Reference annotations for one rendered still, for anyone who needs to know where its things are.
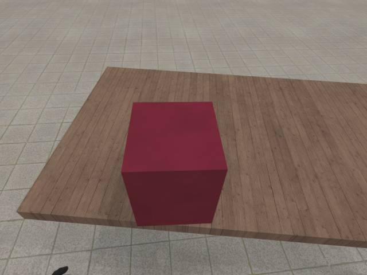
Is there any table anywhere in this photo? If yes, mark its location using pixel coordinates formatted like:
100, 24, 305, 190
16, 66, 367, 248

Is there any carton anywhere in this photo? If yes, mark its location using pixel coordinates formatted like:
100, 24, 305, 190
121, 102, 228, 226

